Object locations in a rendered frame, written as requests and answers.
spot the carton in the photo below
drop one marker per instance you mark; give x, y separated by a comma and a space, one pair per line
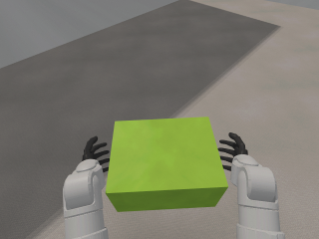
160, 164

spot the robot left forearm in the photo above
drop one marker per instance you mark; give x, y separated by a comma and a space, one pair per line
83, 202

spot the robot right hand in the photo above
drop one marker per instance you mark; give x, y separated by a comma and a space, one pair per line
238, 145

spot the robot right forearm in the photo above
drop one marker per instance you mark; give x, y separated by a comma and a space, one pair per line
257, 197

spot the robot left hand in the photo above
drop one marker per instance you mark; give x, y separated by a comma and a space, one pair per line
89, 151

